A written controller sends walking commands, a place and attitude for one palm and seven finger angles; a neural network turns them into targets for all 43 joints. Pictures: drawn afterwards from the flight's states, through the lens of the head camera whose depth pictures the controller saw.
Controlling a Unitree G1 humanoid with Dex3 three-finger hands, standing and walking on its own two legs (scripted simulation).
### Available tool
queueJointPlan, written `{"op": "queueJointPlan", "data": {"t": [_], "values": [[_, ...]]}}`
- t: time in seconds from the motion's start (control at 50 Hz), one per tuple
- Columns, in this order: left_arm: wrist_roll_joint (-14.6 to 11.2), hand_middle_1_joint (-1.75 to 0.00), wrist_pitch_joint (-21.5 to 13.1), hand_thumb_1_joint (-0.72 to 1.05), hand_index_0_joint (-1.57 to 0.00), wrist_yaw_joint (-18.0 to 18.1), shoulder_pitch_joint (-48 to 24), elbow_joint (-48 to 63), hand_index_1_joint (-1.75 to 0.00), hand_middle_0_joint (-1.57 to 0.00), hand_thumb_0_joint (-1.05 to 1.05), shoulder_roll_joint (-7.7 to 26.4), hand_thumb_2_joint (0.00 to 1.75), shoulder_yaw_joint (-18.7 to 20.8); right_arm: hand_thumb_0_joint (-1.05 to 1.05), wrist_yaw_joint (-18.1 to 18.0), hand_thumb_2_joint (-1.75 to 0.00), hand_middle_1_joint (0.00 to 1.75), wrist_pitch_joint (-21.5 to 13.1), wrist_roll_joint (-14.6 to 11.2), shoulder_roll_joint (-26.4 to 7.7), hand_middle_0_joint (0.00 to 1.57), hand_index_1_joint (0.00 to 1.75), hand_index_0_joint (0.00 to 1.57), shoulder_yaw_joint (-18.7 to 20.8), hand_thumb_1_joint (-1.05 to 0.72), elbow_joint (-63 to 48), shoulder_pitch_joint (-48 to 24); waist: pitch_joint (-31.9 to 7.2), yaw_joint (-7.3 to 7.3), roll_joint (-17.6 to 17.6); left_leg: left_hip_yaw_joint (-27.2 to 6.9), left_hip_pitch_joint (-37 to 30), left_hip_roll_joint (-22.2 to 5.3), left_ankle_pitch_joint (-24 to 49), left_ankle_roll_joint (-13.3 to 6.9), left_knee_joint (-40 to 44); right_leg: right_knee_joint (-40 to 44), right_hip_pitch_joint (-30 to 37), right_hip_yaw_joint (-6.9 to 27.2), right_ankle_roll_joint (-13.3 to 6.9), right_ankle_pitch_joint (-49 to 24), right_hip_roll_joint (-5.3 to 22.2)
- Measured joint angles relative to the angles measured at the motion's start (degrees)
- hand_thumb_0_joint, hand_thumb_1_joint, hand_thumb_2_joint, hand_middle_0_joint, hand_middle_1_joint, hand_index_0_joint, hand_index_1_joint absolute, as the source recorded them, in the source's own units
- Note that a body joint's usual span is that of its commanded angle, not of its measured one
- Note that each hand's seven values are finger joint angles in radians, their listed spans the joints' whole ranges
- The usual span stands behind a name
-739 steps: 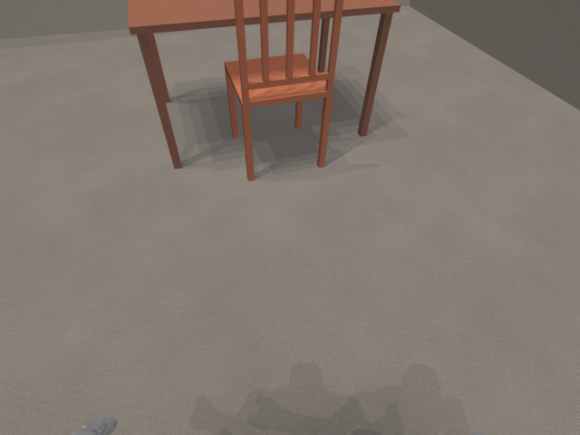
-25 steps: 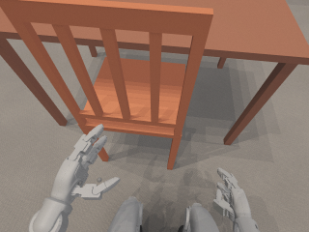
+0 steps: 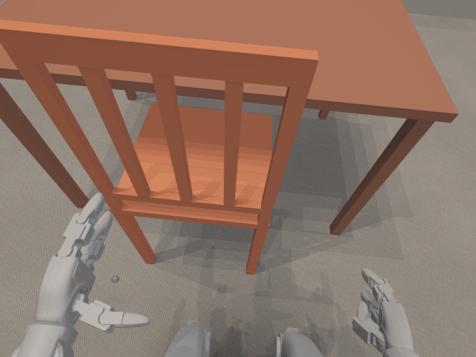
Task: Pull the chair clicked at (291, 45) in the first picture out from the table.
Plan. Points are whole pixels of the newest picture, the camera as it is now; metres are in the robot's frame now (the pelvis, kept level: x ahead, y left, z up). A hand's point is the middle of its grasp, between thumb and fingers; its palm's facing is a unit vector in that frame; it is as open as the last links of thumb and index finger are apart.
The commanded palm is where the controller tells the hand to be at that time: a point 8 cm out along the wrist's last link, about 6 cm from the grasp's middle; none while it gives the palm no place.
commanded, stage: raise the hand toward the chair's back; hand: left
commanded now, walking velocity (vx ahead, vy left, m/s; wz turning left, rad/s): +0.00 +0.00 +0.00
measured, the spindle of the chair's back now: (177, 150) +0.47 +0.15 +0.03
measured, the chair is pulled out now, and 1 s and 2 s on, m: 0.00 0.00 0.00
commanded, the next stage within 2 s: aim the fingers beside a spindle in 0.88 s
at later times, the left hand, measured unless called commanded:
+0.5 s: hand (116, 260) +0.25 +0.20 +0.04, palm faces -0.08 -1.00 -0.05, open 16.9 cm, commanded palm +0.23 +0.26 +0.05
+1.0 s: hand (106, 257) +0.25 +0.21 +0.05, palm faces -0.01 -1.00 -0.07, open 16.9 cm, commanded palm +0.23 +0.26 +0.05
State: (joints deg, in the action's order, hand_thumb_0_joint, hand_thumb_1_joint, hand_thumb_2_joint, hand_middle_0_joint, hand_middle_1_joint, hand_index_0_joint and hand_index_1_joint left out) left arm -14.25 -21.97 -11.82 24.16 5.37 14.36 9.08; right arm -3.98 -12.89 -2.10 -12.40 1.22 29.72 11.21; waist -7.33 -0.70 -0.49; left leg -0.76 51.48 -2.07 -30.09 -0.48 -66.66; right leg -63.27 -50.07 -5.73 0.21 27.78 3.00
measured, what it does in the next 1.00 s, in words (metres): stands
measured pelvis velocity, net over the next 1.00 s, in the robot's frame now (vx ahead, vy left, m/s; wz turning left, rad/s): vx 0.01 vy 0.00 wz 0.00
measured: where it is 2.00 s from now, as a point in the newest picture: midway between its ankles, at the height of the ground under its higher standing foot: outside the picture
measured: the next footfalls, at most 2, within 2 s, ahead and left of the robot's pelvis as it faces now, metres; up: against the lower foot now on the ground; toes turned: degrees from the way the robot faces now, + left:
none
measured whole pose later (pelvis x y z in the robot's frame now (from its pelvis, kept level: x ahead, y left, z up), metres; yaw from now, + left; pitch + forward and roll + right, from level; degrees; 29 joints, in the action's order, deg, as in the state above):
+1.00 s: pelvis +0.01 +0.00 +0.01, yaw +0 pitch +15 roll -3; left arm -16.1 -24.1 -17.7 16.1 -5.5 15.5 13.3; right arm -3.0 -13.2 -1.6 -13.6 -0.6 32.0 12.5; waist -6.8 -1.0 -1.3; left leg -0.8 48.8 -1.9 -29.3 -0.7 -63.4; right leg -59.6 -47.1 -5.8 0.6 26.8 2.9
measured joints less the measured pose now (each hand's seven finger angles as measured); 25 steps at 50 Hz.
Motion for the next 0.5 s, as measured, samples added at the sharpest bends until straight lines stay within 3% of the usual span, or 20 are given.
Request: {"op": "queueJointPlan", "data": {"t": [0.08, 0.22, 0.38, 0.5], "values": [[0.4, -0.09, -1.5, -0.4, -0.07, -0.3, -2.0, -3.1, -0.1, -0.07, -0.01, -0.4, 0.34, 1.3, 0.01, 0.7, -0.9, 0.3, 0.5, 0.2, -0.1, 0.2, 0.3, 0.2, -1.3, -0.91, -0.1, 0.0, -0.9, 0.64, -0.7, -0.5, -0.2, 0.3, 0.1, 0.0, 0.5, 0.6, 0.6, -0.6, 0.1, 0.1, 0.2], [0.6, -0.08, 2.3, -0.47, -0.07, -6.3, -4.1, -7.5, -0.09, -0.06, -0.01, 1.1, 0.31, -0.5, 0.01, 0.3, -0.9, 0.3, 0.5, 0.1, -0.5, 0.2, 0.3, 0.21, -2.6, -0.91, -0.1, 0.0, 0.5, 0.58, -0.9, -0.3, -0.6, 0.1, -0.1, 0.0, 0.7, 0.8, 0.8, -0.3, 0.0, 0.2, 0.0], [-1.7, -0.08, -1.8, -0.49, -0.07, -4.7, -7.3, -7.9, -0.08, -0.06, -0.01, 1.4, 0.3, 4.7, 0.01, 0.4, -0.9, 0.3, 0.3, 0.2, -1.0, 0.2, 0.3, 0.21, -1.7, -0.91, 2.7, 1.6, 0.0, 0.28, -1.0, -0.6, -1.9, 0.0, 0.1, 0.2, 2.0, 2.3, 2.3, -0.6, 0.0, 0.0, -0.1], [-1.7, -0.08, 2.8, -0.49, -0.06, -8.6, -8.9, -12.9, -0.08, -0.06, -0.01, 2.1, 0.3, 3.5, 0.01, 0.3, -0.9, 0.3, 0.8, -0.2, -2.1, 0.2, 0.3, 0.21, -1.6, -0.91, 2.4, 1.9, 0.5, -0.74, -1.3, 0.0, -2.5, 0.0, 0.5, 0.0, 3.1, 3.2, 2.5, 0.0, 0.1, -0.6, -0.2]]}}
